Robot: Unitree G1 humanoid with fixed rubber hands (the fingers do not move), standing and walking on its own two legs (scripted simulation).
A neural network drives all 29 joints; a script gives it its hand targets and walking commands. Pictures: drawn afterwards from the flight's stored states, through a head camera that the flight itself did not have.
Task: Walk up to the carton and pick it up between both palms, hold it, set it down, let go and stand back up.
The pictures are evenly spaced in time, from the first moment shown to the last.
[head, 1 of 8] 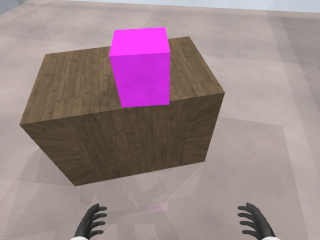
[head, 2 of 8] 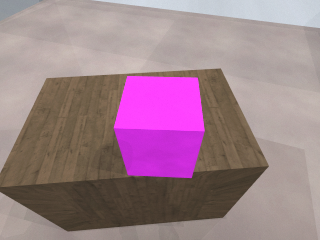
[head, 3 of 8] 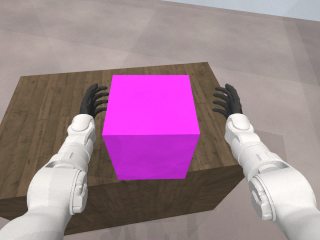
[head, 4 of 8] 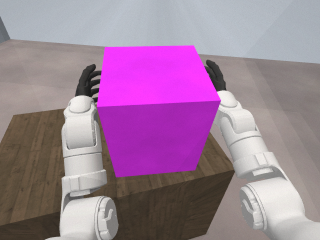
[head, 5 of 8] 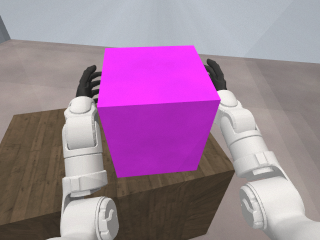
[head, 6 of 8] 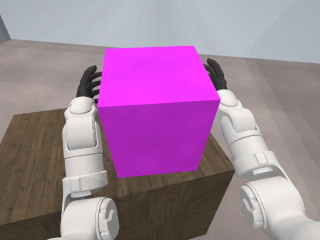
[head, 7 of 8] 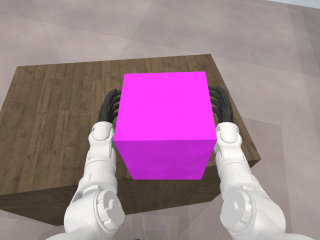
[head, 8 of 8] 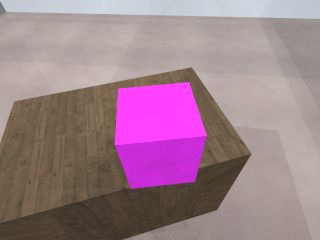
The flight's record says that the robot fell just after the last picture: no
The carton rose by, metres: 0.21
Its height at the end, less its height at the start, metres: +0.00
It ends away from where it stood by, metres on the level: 0.04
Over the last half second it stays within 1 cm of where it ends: yes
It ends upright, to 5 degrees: yes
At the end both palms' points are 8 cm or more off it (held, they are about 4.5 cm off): yes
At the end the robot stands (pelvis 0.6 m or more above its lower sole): yes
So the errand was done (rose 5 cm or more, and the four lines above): yes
